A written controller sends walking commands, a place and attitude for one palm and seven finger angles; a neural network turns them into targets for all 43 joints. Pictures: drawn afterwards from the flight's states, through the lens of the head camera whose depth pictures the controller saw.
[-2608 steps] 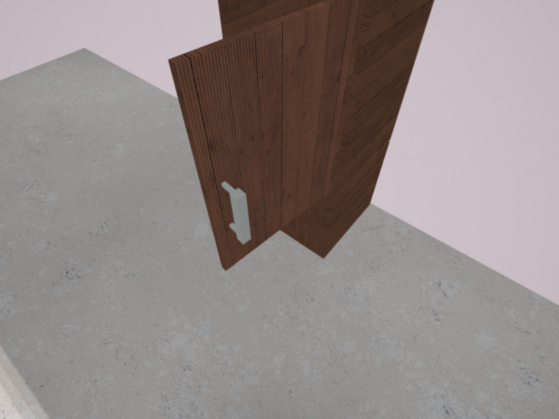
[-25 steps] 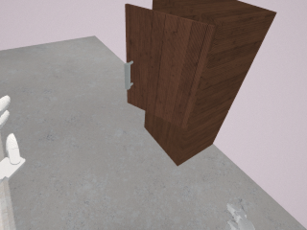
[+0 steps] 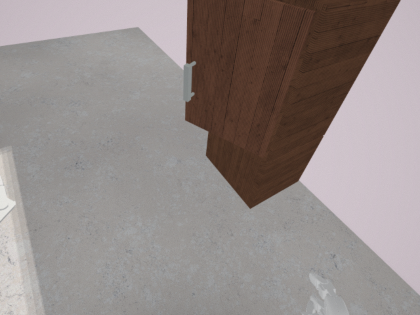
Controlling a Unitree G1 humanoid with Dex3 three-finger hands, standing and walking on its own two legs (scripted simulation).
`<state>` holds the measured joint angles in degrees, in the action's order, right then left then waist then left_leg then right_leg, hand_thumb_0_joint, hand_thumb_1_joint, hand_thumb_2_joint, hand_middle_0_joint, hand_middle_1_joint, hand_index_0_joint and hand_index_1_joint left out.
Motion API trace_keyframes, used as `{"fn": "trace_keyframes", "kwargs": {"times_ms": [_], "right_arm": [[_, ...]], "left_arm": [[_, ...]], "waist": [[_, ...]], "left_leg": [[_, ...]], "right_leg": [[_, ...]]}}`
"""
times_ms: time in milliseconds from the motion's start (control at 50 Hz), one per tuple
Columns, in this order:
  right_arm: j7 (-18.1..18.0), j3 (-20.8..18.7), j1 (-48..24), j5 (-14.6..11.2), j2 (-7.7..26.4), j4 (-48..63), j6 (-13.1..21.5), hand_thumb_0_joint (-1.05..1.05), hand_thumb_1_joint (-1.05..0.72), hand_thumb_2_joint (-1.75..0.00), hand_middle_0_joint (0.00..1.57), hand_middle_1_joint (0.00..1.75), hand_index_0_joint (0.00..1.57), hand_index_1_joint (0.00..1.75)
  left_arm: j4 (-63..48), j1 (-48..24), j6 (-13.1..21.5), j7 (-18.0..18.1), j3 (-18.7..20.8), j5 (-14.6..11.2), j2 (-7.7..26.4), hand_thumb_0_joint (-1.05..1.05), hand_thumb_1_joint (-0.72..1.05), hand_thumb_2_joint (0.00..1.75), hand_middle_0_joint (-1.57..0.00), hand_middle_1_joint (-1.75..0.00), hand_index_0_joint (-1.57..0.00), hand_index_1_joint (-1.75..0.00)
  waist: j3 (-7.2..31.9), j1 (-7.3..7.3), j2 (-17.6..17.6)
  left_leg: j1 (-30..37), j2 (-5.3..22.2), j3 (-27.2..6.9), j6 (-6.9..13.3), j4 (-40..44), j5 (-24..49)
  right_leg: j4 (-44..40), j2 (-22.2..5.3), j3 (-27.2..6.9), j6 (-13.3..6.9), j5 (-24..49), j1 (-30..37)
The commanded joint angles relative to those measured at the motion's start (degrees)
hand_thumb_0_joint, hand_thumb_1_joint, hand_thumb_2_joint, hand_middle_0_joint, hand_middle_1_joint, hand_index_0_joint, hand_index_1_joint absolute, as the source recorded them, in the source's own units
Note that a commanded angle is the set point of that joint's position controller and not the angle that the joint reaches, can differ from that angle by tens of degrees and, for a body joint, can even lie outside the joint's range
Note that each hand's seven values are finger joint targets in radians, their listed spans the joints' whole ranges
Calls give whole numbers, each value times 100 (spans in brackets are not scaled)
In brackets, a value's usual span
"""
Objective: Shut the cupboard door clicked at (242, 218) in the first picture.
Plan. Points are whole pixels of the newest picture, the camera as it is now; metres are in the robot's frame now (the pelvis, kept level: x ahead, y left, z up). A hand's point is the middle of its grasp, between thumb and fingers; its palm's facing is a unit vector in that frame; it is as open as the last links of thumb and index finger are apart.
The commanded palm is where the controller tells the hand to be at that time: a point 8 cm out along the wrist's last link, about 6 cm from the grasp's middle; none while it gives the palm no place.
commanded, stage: stop stepping back and stand still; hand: left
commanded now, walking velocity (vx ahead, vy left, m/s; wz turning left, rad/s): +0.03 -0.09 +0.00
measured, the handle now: (190, 81) +0.99 +0.09 -0.09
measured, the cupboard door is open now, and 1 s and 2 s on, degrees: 25 25 25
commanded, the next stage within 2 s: let the arm hang, fingers relaxed in 0.76 s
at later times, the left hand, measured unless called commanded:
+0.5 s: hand (18, 173) +0.26 +0.28 +0.18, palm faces +0.47 -0.77 -0.42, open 7.5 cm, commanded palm +0.20 +0.32 +0.19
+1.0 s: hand (62, 250) +0.24 +0.28 -0.01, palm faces +0.14 -0.89 -0.44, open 7.4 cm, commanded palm none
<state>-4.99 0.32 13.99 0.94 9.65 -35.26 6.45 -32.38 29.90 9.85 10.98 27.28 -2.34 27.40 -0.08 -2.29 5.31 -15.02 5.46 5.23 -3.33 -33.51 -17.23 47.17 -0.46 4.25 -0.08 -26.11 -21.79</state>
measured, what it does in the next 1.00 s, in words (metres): steps on the spot: left foot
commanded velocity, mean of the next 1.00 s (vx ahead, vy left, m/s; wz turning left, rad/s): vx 0.00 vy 0.00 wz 0.00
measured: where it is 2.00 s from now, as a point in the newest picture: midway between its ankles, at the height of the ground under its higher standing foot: outside the picture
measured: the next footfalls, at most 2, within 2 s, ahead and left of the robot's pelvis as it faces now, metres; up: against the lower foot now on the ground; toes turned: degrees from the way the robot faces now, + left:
left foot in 0.34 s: +0.11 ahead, +0.13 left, +0.00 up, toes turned +6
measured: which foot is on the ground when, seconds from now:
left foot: down 0.00-0.08, up 0.10-0.32, down 0.34-1.00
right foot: down 0.00-1.00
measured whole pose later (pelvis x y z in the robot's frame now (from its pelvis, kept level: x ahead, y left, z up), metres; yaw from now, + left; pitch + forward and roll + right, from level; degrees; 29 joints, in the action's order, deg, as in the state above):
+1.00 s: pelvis +0.04 +0.03 +0.00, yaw +0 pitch +0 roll -1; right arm 0.3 -0.2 9.5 0.8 18.3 -42.6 1.5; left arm 13.0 18.2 -0.8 1.4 7.1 0.6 18.3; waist 2.1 0.1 -5.4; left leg -19.5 1.1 5.7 2.4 -34.7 -15.4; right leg 33.8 -0.7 6.0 -1.3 -18.3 -15.7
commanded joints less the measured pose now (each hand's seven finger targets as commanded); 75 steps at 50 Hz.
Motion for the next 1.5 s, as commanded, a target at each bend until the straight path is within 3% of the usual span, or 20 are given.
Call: {"fn": "trace_keyframes", "kwargs": {"times_ms": [0, 20, 60, 80, 100, 180, 260, 320, 340, 380, 540, 640, 820, 840, 880, 1000, 1080, 1200, 1320, 1480], "right_arm": [[125, -237, -461, -110, 919, 789, 166, 0, -90, -90, 20, 30, 20, 30], [150, -241, -406, -151, 902, 792, 147, 0, -90, -90, 20, 30, 20, 30], [171, -275, -378, -144, 863, 862, 39, 0, -90, -90, 20, 30, 20, 30], [181, -291, -408, -132, 876, 831, 32, 0, -90, -90, 20, 30, 20, 30], [196, -350, -404, -188, 883, 776, -4, 0, -90, -90, 20, 30, 20, 30], [143, -169, -606, -84, 746, 770, -114, 0, -90, -90, 20, 30, 20, 30], [5, -174, -645, -28, 776, 723, -32, 0, -90, -90, 20, 30, 20, 30], [-47, -274, -679, -60, 986, 840, 27, 0, -90, -90, 20, 30, 20, 30], [-22, -238, -708, -91, 937, 895, 54, 0, -90, -90, 20, 30, 20, 30], [5, -119, -727, -66, 796, 834, 77, 0, -90, -90, 20, 30, 20, 30], [118, -222, -432, -174, 867, 928, -69, 0, -90, -90, 20, 30, 20, 30], [60, -174, -563, -190, 846, 1044, -223, 0, -90, -90, 20, 30, 20, 30], [-9, -157, -616, -188, 852, 1001, -248, 0, -90, -90, 20, 30, 20, 30], [512, -344, -1105, -276, 1758, 138, 140, 0, -90, -90, 20, 30, 20, 30], [538, -399, -536, -90, 1611, -114, -149, 0, -90, -90, 20, 30, 20, 30], [548, -167, -322, 73, 1332, -465, -558, 0, -90, -90, 20, 30, 20, 30], [539, -58, -10, 110, 1011, -954, -696, 0, -90, -90, 20, 30, 20, 30], [433, -99, 120, 92, 821, -1575, -648, 0, -90, -90, 20, 30, 20, 30], [374, -152, 603, 16, 696, -2077, -679, 0, -90, -90, 20, 30, 20, 30], [335, -153, 829, 18, 536, -2526, -689, 0, -90, -90, 20, 30, 20, 30]], "left_arm": [[-838, 375, 317, 45, 643, -30, 679, 0, 90, 90, -20, -30, -20, -30], [-562, 514, 273, 23, 614, -42, 632, 0, 90, 90, -20, -30, -20, -30], [-236, 381, 205, 53, 628, -17, 797, 0, 90, 90, -20, -30, -20, -30], [-256, 75, 228, 78, 610, -35, 823, 0, 90, 90, -20, -30, -20, -30], [-189, 67, 201, 65, 431, -22, 627, 0, 90, 90, -20, -30, -20, -30], [-285, 13, 317, 97, 422, 62, 641, 0, 90, 90, -20, -30, -20, -30], [-953, -744, 427, 118, 194, 68, 644, 0, 90, 90, -20, -30, -20, -30], [-1443, -754, 459, 126, 313, 106, 801, 0, 90, 90, -20, -30, -20, -30], [-1409, -610, 474, 126, 336, 107, 737, 0, 90, 90, -20, -30, -20, -30], [-1011, -331, 419, 48, 391, 90, 668, 0, 90, 90, -20, -30, -20, -30], [-598, 469, 262, -40, 369, -70, 505, 0, 90, 90, -20, -30, -20, -30], [-695, 540, 152, -45, 499, -126, 705, 0, 90, 90, -20, -30, -20, -30], [-663, 70, 122, 6, 418, -83, 735, 0, 90, 90, -20, -30, -20, -30], [3369, -358, -632, -828, -2267, 274, -375, 0, 90, 90, -20, -30, -20, -30], [3740, -411, -1079, -1032, -2118, 330, -536, 0, 90, 90, -20, -30, -20, -30], [5594, -1347, -990, -1077, -2306, 394, -489, 0, 90, 90, -20, -30, -20, -30], [6733, -1520, -1049, -995, -2489, 337, -676, 0, 90, 90, -20, -30, -20, -30], [8086, -893, -997, -951, -2422, 320, -966, 0, 90, 90, -20, -30, -20, -30], [8808, -957, -944, -939, -2479, 307, -1002, 0, 90, 90, -20, -30, -20, -30], [9355, -838, -954, -899, -2530, 313, -1217, 0, 90, 90, -20, -30, -20, -30]], "waist": [[296, 235, -1887], [334, 235, -1397], [402, 168, 423], [442, 205, 639], [384, 212, 736], [384, 190, 377], [461, 138, -193], [300, 254, -1795], [269, 312, -1768], [4, 271, -2106], [1282, 147, -788], [1255, 150, -629], [738, 181, -919], [-133, 33, -922], [103, 131, -1078], [-213, 109, 771], [-82, 25, -171], [221, 303, -1835], [-183, 194, -684], [-576, 147, -369]], "left_leg": [[-548, 767, -365, 736, 716, 603], [-780, 526, -112, 602, 398, 275], [-1762, -285, 195, 306, -1299, -794], [-1800, -386, -79, 253, -2035, -1386], [-1782, -314, -400, 265, -2637, -1393], [-1231, -162, -335, 295, -1391, -798], [236, -421, -43, 355, 343, 549], [436, 690, -1551, 752, 1455, 350], [66, 858, -1790, 855, 1624, 294], [-549, 732, -1465, 734, 1873, -296], [251, 175, -474, 341, 419, 2939], [329, 191, -465, 358, 439, 3305], [-7, 127, -520, 369, 686, 1778], [-216, 174, -505, 416, -56, 2238], [-204, 281, -573, 487, 352, 1202], [-355, -21, -913, 609, 511, -14], [180, -113, -772, 522, 642, 299], [-424, 95, -979, 584, 1524, -188], [-133, 91, -866, 549, 1451, -12], [93, 106, -791, 585, 1614, -113]], "right_leg": [[-1626, 158, 300, 32, 1026, 1142], [-1989, 131, 183, -12, 1193, 1498], [-2740, -1178, -2121, -718, 1454, 1816], [-3136, -1782, -2766, -1061, 1408, 1643], [-3314, -1848, -2855, -1049, 1356, 1447], [-2675, -1424, -1414, -1025, 2540, 1332], [-2624, -993, -799, -562, 1345, 754], [-1712, -326, -481, -68, 659, 378], [-1673, -130, -345, 28, 756, 673], [-1752, -125, -296, -2, 949, 1045], [-1939, -497, -544, -140, 4225, 1948], [-1810, -483, -436, -80, 4435, 1836], [-2242, -533, -646, -95, 3091, 1484], [-1676, -885, -303, -218, 3473, 569], [-1958, -676, -549, -244, 1851, 367], [-2589, -804, -944, -445, 78, 30], [-2647, -812, -957, -482, 147, -44], [-2425, -449, -587, -341, 1132, 1384], [-2885, -552, -673, -398, 962, 1065], [-3028, -513, -701, -323, 661, 627]]}}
